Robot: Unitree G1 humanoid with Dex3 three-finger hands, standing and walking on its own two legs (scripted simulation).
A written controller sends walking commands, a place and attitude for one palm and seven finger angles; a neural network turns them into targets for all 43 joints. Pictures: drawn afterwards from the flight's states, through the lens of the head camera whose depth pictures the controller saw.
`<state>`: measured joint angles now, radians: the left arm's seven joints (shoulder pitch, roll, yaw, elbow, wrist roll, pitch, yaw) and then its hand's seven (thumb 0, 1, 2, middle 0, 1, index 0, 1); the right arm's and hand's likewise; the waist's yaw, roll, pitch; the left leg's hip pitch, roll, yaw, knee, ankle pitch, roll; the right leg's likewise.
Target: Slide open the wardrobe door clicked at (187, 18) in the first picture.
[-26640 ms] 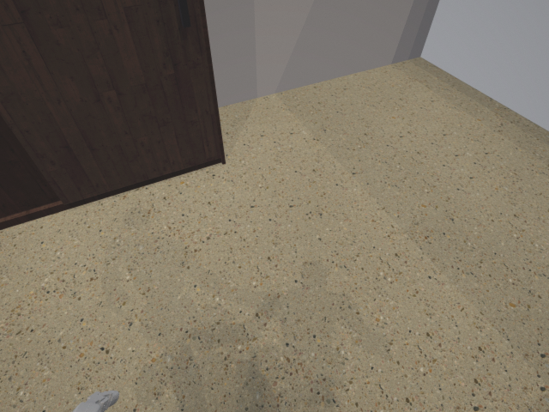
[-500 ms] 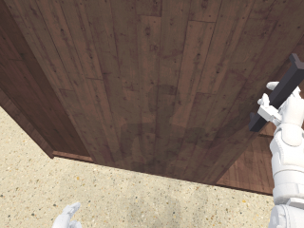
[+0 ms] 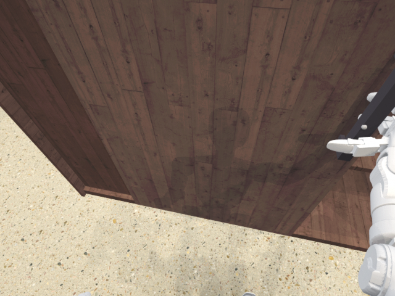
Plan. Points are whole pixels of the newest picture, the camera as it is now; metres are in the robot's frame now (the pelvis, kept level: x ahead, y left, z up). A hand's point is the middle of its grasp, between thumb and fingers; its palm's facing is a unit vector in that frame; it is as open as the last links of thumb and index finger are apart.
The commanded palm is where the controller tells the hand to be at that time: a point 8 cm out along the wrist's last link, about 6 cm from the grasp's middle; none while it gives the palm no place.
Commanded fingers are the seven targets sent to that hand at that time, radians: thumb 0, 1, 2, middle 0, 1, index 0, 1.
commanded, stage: loosen the grip on the handle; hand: right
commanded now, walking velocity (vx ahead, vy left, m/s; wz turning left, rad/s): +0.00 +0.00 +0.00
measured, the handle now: (368, 112) +0.48 -0.29 +0.13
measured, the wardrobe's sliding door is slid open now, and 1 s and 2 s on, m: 0.44 0.44 0.44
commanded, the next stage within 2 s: slip the hand off the handle in 0.06 s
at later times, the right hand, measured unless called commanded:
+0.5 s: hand (381, 131) +0.44 -0.31 +0.12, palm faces +0.41 +0.91 -0.13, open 13.8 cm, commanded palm +0.39 -0.36 +0.12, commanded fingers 0.00 0.55 -0.20 0.25 1.15 0.25 1.15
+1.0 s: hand out of the picture +0.42 -0.35 +0.10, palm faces +0.38 +0.92 -0.12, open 14.6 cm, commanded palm +0.35 -0.38 +0.12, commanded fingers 0.00 0.55 -0.20 0.25 1.15 0.25 1.15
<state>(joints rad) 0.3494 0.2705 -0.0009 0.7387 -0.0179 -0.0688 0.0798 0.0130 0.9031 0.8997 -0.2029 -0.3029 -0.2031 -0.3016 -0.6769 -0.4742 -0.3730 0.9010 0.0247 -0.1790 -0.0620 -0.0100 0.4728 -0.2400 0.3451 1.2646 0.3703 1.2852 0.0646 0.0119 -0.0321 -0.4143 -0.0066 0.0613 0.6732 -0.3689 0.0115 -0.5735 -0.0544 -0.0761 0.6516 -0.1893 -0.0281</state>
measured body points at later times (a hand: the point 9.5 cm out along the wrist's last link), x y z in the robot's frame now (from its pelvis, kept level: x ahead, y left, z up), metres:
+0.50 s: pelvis +0.01 -0.01 +0.00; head +0.05 -0.02 +0.45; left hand +0.11 +0.26 -0.10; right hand +0.41 -0.35 +0.13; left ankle -0.02 +0.11 -0.72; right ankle +0.08 -0.11 -0.72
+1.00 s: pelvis +0.03 -0.02 +0.00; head +0.08 -0.04 +0.44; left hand +0.09 +0.26 -0.11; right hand +0.39 -0.40 +0.11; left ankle -0.02 +0.11 -0.72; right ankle +0.08 -0.11 -0.72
